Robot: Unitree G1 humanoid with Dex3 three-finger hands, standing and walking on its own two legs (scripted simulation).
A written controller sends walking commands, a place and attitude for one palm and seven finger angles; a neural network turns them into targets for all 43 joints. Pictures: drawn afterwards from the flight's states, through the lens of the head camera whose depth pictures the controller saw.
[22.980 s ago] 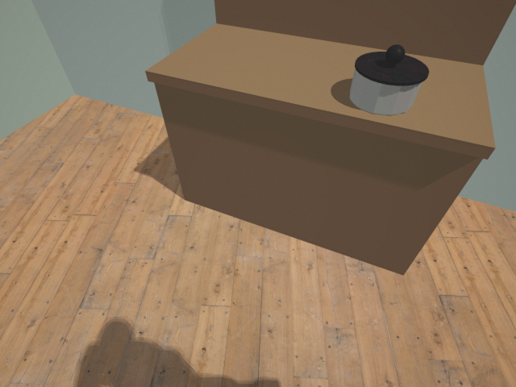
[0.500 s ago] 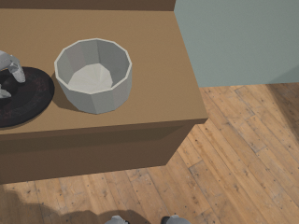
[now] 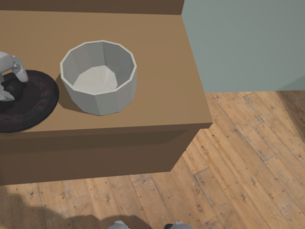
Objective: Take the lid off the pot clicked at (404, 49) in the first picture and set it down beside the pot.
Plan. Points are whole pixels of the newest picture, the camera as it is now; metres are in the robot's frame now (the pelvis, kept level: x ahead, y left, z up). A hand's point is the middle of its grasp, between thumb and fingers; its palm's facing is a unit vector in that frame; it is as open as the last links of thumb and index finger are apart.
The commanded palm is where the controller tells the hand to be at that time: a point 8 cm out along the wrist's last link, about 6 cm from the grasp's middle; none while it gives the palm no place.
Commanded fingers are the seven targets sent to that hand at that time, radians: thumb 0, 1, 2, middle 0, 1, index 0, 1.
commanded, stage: open the fingers wide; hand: left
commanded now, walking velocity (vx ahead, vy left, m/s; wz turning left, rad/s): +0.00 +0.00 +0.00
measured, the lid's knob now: (11, 90) +0.47 +0.35 +0.04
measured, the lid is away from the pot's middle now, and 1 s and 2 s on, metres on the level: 0.23 0.23 0.23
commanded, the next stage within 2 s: raise the empty hand in 0.48 s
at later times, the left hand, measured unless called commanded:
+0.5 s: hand (0, 87) +0.45 +0.35 +0.08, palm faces -0.47 -0.13 -0.87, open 10.9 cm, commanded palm +0.49 +0.35 +0.13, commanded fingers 0.00 0.05 0.52 -0.31 -0.94 -0.31 -0.94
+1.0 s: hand out of the picture +0.46 +0.35 +0.12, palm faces -0.42 -0.12 -0.90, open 11.0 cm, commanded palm +0.49 +0.35 +0.18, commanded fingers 0.00 0.05 0.51 -0.31 -0.94 -0.31 -0.94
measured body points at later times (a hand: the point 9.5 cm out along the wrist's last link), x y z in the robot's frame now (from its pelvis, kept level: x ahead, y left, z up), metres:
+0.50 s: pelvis +0.00 +0.00 +0.00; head +0.11 +0.02 +0.44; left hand +0.47 +0.35 +0.13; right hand +0.00 -0.29 -0.11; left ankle +0.00 +0.07 -0.71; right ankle -0.01 -0.16 -0.71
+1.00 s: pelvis +0.00 +0.01 +0.00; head +0.09 +0.03 +0.45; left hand +0.47 +0.36 +0.17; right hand +0.02 -0.27 -0.11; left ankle +0.00 +0.07 -0.71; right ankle -0.01 -0.16 -0.71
